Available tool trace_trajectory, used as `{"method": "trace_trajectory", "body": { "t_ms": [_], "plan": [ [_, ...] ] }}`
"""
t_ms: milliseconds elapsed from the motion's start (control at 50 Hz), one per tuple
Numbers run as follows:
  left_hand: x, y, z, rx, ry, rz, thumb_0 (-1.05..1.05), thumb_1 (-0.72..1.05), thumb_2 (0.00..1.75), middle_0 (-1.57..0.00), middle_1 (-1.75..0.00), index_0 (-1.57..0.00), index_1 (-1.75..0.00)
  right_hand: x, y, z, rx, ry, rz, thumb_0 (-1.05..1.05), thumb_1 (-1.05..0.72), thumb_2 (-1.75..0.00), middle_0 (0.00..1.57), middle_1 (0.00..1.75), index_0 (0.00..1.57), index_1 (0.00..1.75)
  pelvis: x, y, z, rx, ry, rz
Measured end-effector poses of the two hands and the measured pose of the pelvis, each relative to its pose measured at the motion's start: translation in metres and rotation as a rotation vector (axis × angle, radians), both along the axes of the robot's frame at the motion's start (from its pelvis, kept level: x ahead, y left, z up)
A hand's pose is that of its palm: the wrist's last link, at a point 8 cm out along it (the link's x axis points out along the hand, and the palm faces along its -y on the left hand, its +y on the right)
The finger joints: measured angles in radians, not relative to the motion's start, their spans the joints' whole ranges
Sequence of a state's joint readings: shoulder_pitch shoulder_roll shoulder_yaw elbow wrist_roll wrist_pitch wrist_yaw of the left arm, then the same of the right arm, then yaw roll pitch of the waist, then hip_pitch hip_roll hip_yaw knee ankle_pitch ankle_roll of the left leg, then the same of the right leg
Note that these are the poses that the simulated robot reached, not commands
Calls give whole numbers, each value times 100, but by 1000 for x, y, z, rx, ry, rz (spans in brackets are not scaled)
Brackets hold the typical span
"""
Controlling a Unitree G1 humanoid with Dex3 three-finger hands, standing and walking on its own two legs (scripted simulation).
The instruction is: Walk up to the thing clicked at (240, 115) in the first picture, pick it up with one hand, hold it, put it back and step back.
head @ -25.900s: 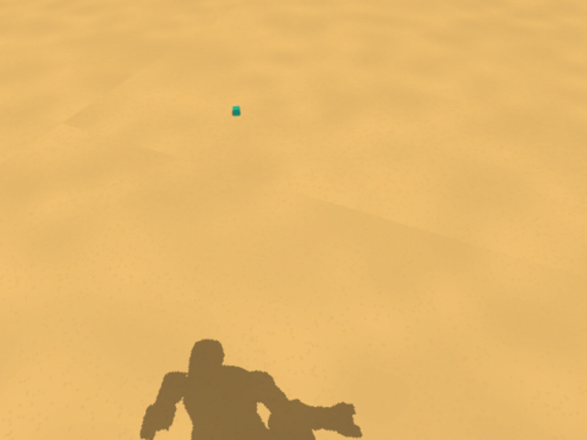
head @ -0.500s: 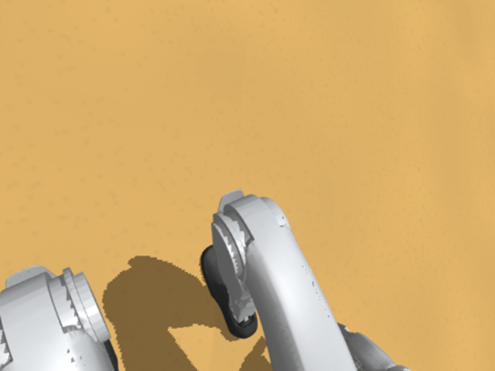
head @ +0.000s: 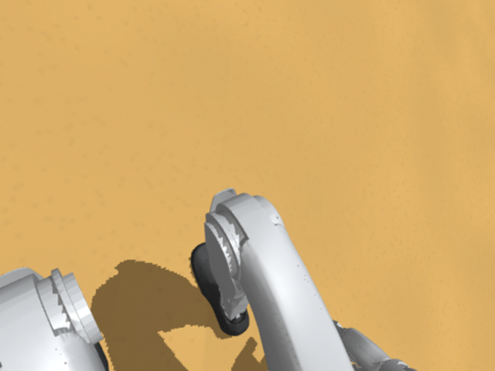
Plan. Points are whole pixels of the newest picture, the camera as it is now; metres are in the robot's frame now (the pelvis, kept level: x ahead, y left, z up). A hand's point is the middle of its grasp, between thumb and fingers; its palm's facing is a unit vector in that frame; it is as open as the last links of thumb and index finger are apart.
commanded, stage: rest palm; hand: left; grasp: from above
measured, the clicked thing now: out of the picture +0.48 +0.31 -0.28
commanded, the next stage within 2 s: close in 0.16 s
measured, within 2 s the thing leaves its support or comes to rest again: neither
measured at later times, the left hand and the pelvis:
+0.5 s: hand out of the picture +0.47 +0.31 -0.24, palm faces -0.45 -0.14 -0.88, open 9.6 cm; pelvis +0.00 +0.00 +0.01, yaw +0 degrees
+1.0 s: hand out of the picture +0.47 +0.31 -0.25, palm faces -0.44 -0.13 -0.89, open 7.3 cm; pelvis +0.00 +0.00 +0.01, yaw +0 degrees
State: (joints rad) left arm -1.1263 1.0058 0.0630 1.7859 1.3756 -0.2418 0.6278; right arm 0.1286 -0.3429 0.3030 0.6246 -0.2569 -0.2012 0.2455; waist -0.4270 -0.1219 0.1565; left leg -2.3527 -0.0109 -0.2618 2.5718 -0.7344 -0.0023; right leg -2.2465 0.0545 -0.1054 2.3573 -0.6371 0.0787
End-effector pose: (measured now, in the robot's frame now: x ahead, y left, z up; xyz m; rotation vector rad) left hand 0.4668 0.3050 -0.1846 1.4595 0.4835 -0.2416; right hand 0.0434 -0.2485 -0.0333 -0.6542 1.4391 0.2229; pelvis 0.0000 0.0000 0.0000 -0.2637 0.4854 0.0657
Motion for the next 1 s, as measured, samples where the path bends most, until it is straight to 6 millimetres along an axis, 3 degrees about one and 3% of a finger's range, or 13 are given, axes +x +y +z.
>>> {"method": "trace_trajectory", "body": {
  "t_ms": [240,640,1000],
  "plan": [
    [3,3,-10,-3,12,67,0,4,51,-56,-52,-56,-51,-4,-1,5,12,29,2,0,-91,-90,20,30,20,30,2,-1,2,-1,9,-2],
    [2,4,4,-14,19,34,0,25,36,-68,-46,-70,-42,-1,4,5,14,10,0,0,-91,-90,20,30,20,30,0,0,6,-9,5,0],
    [4,5,-3,3,8,43,0,46,18,-83,-32,-87,-28,-7,1,11,-12,28,-1,0,-90,-90,20,30,20,30,-2,0,8,-7,12,-5]
  ]
}}
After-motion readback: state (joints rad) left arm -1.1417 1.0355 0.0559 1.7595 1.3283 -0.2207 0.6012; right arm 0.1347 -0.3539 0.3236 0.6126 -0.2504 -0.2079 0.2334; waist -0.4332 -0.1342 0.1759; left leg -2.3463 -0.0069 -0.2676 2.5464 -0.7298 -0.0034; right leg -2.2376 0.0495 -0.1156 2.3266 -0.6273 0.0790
